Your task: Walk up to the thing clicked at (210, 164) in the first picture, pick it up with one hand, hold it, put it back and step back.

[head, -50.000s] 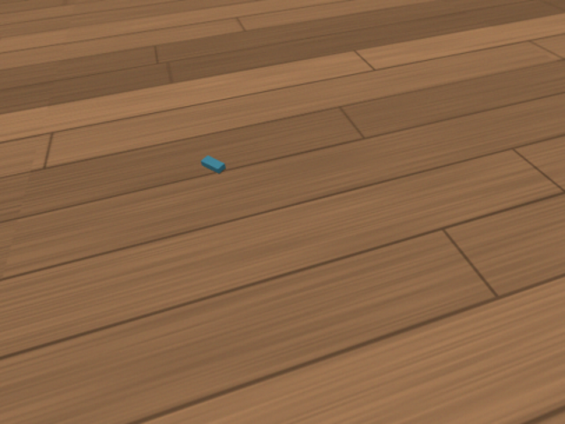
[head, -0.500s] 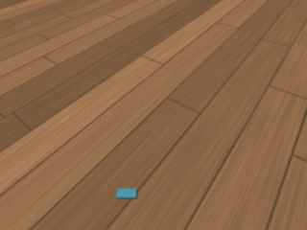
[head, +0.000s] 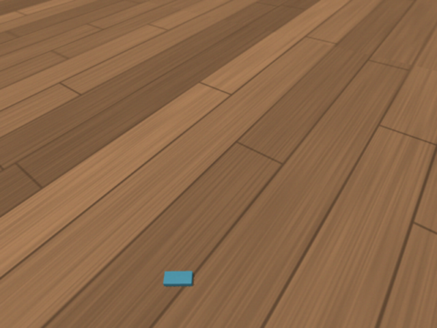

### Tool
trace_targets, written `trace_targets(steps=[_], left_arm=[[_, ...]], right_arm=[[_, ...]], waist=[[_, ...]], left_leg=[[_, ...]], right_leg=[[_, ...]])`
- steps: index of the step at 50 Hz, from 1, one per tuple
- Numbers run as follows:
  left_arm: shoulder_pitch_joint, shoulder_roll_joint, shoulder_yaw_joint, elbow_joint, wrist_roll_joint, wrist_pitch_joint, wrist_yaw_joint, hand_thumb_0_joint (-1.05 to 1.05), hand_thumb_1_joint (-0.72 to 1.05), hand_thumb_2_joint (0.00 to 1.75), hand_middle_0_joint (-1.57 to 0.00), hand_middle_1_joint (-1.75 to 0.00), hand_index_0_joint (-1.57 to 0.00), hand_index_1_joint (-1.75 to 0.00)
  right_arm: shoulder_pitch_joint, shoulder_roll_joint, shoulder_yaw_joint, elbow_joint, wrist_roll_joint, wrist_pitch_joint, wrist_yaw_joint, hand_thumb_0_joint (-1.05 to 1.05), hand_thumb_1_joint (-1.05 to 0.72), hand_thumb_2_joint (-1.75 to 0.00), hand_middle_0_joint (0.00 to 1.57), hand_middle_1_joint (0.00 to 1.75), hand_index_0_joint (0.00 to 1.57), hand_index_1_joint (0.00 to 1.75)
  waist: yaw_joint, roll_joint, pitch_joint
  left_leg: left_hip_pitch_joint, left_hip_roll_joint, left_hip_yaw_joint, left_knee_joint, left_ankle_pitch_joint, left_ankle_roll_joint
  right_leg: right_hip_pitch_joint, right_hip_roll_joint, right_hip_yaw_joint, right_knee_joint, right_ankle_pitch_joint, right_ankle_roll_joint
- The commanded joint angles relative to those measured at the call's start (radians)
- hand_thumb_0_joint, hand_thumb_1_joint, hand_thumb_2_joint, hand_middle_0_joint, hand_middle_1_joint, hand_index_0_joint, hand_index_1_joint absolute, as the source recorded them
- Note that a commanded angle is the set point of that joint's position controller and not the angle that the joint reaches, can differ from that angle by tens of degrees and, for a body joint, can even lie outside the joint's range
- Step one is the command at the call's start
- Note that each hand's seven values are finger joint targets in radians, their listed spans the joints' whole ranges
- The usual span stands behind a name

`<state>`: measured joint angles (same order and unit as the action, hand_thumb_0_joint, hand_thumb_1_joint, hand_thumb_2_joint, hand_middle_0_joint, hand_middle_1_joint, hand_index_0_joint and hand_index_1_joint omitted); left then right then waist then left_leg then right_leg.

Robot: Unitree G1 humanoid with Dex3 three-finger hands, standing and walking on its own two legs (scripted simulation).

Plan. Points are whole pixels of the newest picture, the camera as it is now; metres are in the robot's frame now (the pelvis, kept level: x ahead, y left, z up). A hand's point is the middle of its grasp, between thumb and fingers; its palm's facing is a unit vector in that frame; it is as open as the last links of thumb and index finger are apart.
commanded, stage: stand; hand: left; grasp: from above
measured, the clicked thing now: (178, 278) +0.47 +0.26 -0.77
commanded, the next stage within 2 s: step back in 0.22 s
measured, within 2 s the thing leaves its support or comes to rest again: neither
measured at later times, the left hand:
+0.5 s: hand out of the picture +0.07 +0.29 -0.17, palm faces -0.01 -0.92 -0.39, open 7.4 cm
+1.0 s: hand out of the picture -0.03 +0.27 -0.17, palm faces -0.10 -0.91 -0.39, open 7.4 cm
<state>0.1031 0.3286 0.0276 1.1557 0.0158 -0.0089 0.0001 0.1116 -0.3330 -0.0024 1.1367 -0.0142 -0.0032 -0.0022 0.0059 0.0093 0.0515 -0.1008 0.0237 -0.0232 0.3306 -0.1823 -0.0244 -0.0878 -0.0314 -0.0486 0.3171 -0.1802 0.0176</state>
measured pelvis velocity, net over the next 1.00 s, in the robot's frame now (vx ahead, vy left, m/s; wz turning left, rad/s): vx -0.15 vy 0.01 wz -0.08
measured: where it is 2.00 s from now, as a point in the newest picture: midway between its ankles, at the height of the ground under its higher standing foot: outside the picture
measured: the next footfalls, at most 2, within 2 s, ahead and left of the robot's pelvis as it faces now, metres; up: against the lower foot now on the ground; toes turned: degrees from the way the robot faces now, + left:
right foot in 0.94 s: -0.13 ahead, -0.11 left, +0.00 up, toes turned -2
left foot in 1.28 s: -0.18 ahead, +0.14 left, +0.00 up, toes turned -4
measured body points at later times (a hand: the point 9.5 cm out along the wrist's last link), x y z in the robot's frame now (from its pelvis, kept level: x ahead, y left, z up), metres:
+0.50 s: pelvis -0.05 +0.02 -0.03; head +0.01 +0.02 +0.42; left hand +0.07 +0.34 -0.15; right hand +0.05 -0.31 -0.15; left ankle -0.02 +0.13 -0.74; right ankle +0.00 -0.13 -0.75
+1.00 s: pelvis -0.15 +0.01 -0.03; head -0.09 +0.00 +0.41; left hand -0.03 +0.31 -0.15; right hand -0.07 -0.31 -0.16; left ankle -0.06 +0.13 -0.73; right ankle -0.17 -0.11 -0.75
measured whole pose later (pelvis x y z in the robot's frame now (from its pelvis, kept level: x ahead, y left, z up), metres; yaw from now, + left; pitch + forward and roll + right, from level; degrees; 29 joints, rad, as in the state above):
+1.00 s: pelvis -0.15 +0.01 -0.03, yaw -5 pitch -2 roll -1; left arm 0.15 0.35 0.07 0.89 0.03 0.03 0.00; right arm 0.11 -0.38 -0.05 0.88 -0.01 0.06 -0.01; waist -0.01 0.04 0.19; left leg -0.47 0.01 -0.05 0.83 -0.41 0.00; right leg -0.25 0.04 0.04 0.68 -0.39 -0.01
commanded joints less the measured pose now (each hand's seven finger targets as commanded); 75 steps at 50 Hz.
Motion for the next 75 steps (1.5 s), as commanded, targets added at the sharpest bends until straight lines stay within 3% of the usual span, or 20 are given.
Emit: trace_targets(steps=[1, 14, 20, 23, 25, 28, 30, 33, 42, 46, 47, 48, 49, 52, 61, 63, 65, 66, 69, 75], left_arm=[[-0.025, 0.207, 0.033, -0.061, -0.002, -0.019, 0.013, 0.0, 0.9, 0.9, -0.2, -0.3, -0.2, -0.3], [-0.016, 0.274, 0.078, -0.139, -0.025, -0.003, 0.024, 0.0, 0.9, 0.9, -0.2, -0.3, -0.2, -0.3], [-0.035, 0.295, 0.086, -0.227, -0.01, 0.018, 0.023, 0.0, 0.9, 0.9, -0.2, -0.3, -0.2, -0.3], [-0.122, 0.336, 0.096, -0.283, 0.005, 0.023, 0.025, 0.0, 0.9, 0.9, -0.2, -0.3, -0.2, -0.3], [-0.185, 0.329, 0.091, -0.32, 0.011, 0.026, 0.027, 0.0, 0.9, 0.9, -0.2, -0.3, -0.2, -0.3], [-0.113, 0.217, 0.072, -0.333, -0.006, 0.048, 0.04, 0.0, 0.9, 0.9, -0.2, -0.3, -0.2, -0.3], [-0.071, 0.24, 0.079, -0.31, -0.002, 0.053, 0.053, 0.0, 0.9, 0.9, -0.2, -0.3, -0.2, -0.3], [0.033, 0.253, 0.08, -0.283, -0.013, 0.056, 0.049, 0.0, 0.9, 0.9, -0.2, -0.3, -0.2, -0.3], [0.041, 0.229, 0.096, -0.354, -0.003, 0.033, 0.024, 0.0, 0.9, 0.9, -0.2, -0.3, -0.2, -0.3], [0.177, 0.229, 0.107, -0.301, 0.011, 0.017, 0.022, 0.0, 0.9, 0.9, -0.2, -0.3, -0.2, -0.3], [0.167, 0.3, 0.128, -0.315, 0.026, 0.011, 0.021, 0.0, 0.9, 0.9, -0.2, -0.3, -0.2, -0.3], [0.115, 0.4, 0.148, -0.342, 0.013, 0.019, 0.018, 0.0, 0.9, 0.9, -0.2, -0.3, -0.2, -0.3], [0.061, 0.412, 0.148, -0.384, 0.028, 0.01, 0.021, 0.0, 0.9, 0.9, -0.2, -0.3, -0.2, -0.3], [-0.053, 0.295, 0.123, -0.411, 0.013, 0.011, 0.032, 0.0, 0.9, 0.9, -0.2, -0.3, -0.2, -0.3], [0.035, 0.29, 0.107, -0.441, 0.007, 0.033, 0.038, 0.0, 0.9, 0.9, -0.2, -0.3, -0.2, -0.3], [0.025, 0.269, 0.091, -0.459, -0.004, 0.045, 0.03, 0.0, 0.9, 0.9, -0.2, -0.3, -0.2, -0.3], [-0.006, 0.244, 0.095, -0.468, -0.015, 0.048, 0.042, 0.0, 0.9, 0.9, -0.2, -0.3, -0.2, -0.3], [-0.029, 0.263, 0.107, -0.449, -0.001, 0.051, 0.052, 0.0, 0.9, 0.9, -0.2, -0.3, -0.2, -0.3], [0.079, 0.248, 0.104, -0.398, -0.017, 0.05, 0.042, 0.0, 0.9, 0.9, -0.2, -0.3, -0.2, -0.3], [0.082, 0.239, 0.104, -0.403, -0.001, 0.042, 0.027, 0.0, 0.9, 0.9, -0.2, -0.3, -0.2, -0.3]], right_arm=[[-0.034, -0.205, -0.038, -0.056, -0.002, -0.024, -0.013, 0.0, -0.9, -0.9, 0.2, 0.3, 0.2, 0.3], [-0.02, -0.254, -0.066, -0.11, 0.02, 0.009, -0.001, 0.0, -0.9, -0.9, 0.2, 0.3, 0.2, 0.3], [-0.013, -0.255, -0.09, -0.176, 0.016, 0.036, 0.006, 0.0, -0.9, -0.9, 0.2, 0.3, 0.2, 0.3], [0.069, -0.228, -0.097, -0.183, 0.01, 0.051, 0.016, 0.0, -0.9, -0.9, 0.2, 0.3, 0.2, 0.3], [0.145, -0.239, -0.105, -0.181, 0.015, 0.05, 0.022, 0.0, -0.9, -0.9, 0.2, 0.3, 0.2, 0.3], [0.1, -0.36, -0.129, -0.218, -0.017, 0.019, 0.012, 0.0, -0.9, -0.9, 0.2, 0.3, 0.2, 0.3], [0.052, -0.388, -0.133, -0.252, -0.019, 0.011, 0.002, 0.0, -0.9, -0.9, 0.2, 0.3, 0.2, 0.3], [-0.054, -0.306, -0.117, -0.302, -0.024, 0.007, -0.023, 0.0, -0.9, -0.9, 0.2, 0.3, 0.2, 0.3], [0.059, -0.3, -0.117, -0.332, -0.015, 0.013, -0.032, 0.0, -0.9, -0.9, 0.2, 0.3, 0.2, 0.3], [0.01, -0.292, -0.107, -0.343, 0.006, 0.034, -0.022, 0.0, -0.9, -0.9, 0.2, 0.3, 0.2, 0.3], [0.025, -0.25, -0.093, -0.352, 0.011, 0.036, -0.017, 0.0, -0.9, -0.9, 0.2, 0.3, 0.2, 0.3], [-0.047, -0.223, -0.094, -0.366, 0.016, 0.039, -0.026, 0.0, -0.9, -0.9, 0.2, 0.3, 0.2, 0.3], [-0.044, -0.254, -0.11, -0.354, 0.009, 0.044, -0.034, 0.0, -0.9, -0.9, 0.2, 0.3, 0.2, 0.3], [0.059, -0.242, -0.096, -0.301, 0.03, 0.038, -0.032, 0.0, -0.9, -0.9, 0.2, 0.3, 0.2, 0.3], [0.097, -0.225, -0.096, -0.314, -0.002, 0.019, -0.022, 0.0, -0.9, -0.9, 0.2, 0.3, 0.2, 0.3], [0.14, -0.249, -0.113, -0.299, -0.014, 0.009, -0.019, 0.0, -0.9, -0.9, 0.2, 0.3, 0.2, 0.3], [0.08, -0.413, -0.144, -0.337, -0.022, 0.009, -0.005, 0.0, -0.9, -0.9, 0.2, 0.3, 0.2, 0.3], [0.076, -0.4, -0.146, -0.334, -0.027, 0.006, -0.007, 0.0, -0.9, -0.9, 0.2, 0.3, 0.2, 0.3], [-0.039, -0.294, -0.114, -0.356, -0.023, 0.004, -0.021, 0.0, -0.9, -0.9, 0.2, 0.3, 0.2, 0.3], [0.046, -0.272, -0.117, -0.361, -0.012, 0.006, -0.026, 0.0, -0.9, -0.9, 0.2, 0.3, 0.2, 0.3]], waist=[[-0.001, 0.0, -0.051], [-0.018, -0.015, -0.076], [-0.015, -0.069, -0.138], [-0.042, -0.218, -0.113], [-0.084, -0.213, -0.094], [-0.041, 0.193, -0.042], [-0.033, 0.167, -0.092], [0.031, 0.148, -0.081], [-0.037, 0.149, -0.152], [0.023, 0.128, -0.178], [0.006, -0.043, -0.146], [0.055, -0.282, -0.079], [0.046, -0.256, -0.023], [-0.04, -0.141, 0.006], [0.01, -0.203, -0.107], [-0.018, -0.119, -0.117], [-0.047, 0.241, -0.102], [-0.062, 0.173, -0.072], [0.027, 0.104, -0.045], [-0.038, 0.137, -0.073]], left_leg=[[-0.032, 0.096, -0.074, -0.061, 0.101, 0.04], [-0.095, 0.077, -0.067, 0.127, 0.317, 0.087], [-0.137, 0.021, -0.056, 0.321, 0.116, 0.112], [-0.106, -0.07, -0.004, 0.565, -0.248, 0.086], [-0.067, -0.034, -0.04, 0.509, -0.247, 0.098], [-0.128, 0.256, -0.456, 0.034, 0.397, 0.187], [-0.142, 0.321, -0.495, 0.061, 0.488, 0.275], [-0.114, 0.237, -0.291, 0.119, 0.394, 0.256], [0.071, 0.231, -0.222, 0.209, 0.429, 0.268], [-0.145, 0.155, -0.141, 0.295, 0.204, 0.158], [-0.366, 0.059, -0.109, 0.406, 0.004, 0.09], [-0.403, -0.12, -0.014, 0.632, -0.38, 0.034], [-0.372, -0.106, -0.134, 0.826, -0.457, 0.021], [-0.4, -0.162, -0.158, 0.909, -0.311, 0.017], [-0.243, -0.06, -0.002, 0.276, -0.237, 0.029], [-0.07, -0.01, -0.061, 0.073, 0.037, 0.055], [-0.118, 0.347, -0.48, 0.005, 0.299, 0.284], [-0.218, 0.363, -0.511, -0.001, 0.267, 0.316], [-0.155, 0.228, -0.244, 0.059, 0.297, 0.24], [0.029, 0.225, -0.209, 0.105, 0.319, 0.281]], right_leg=[[0.011, -0.106, 0.092, -0.056, 0.088, -0.032], [-0.033, -0.099, 0.104, 0.113, 0.305, -0.074], [-0.133, -0.177, 0.185, 0.159, 0.207, -0.168], [-0.297, -0.322, 0.291, 0.084, 0.182, -0.263], [-0.372, -0.3, 0.253, 0.161, 0.142, -0.231], [-0.43, 0.123, 0.14, 0.655, -0.422, -0.06], [-0.41, 0.149, 0.264, 0.868, -0.492, -0.058], [-0.446, 0.128, 0.247, 0.968, -0.345, -0.045], [-0.33, 0.057, 0.125, 0.506, -0.334, 0.0], [-0.036, 0.043, 0.085, 0.101, -0.002, -0.05], [0.038, -0.098, 0.326, 0.088, 0.014, -0.102], [-0.145, -0.328, 0.58, 0.008, 0.109, -0.291], [-0.262, -0.394, 0.658, 0.006, 0.197, -0.351], [-0.209, -0.197, 0.308, 0.118, 0.369, -0.228], [0.003, -0.2, 0.28, 0.265, 0.439, -0.213], [-0.156, -0.14, 0.246, 0.345, 0.257, -0.13], [-0.358, 0.123, 0.13, 0.681, -0.467, -0.04], [-0.323, 0.139, 0.242, 0.848, -0.5, -0.044], [-0.402, 0.14, 0.249, 0.984, -0.336, -0.043], [-0.42, 0.106, 0.193, 0.786, -0.335, 0.023]])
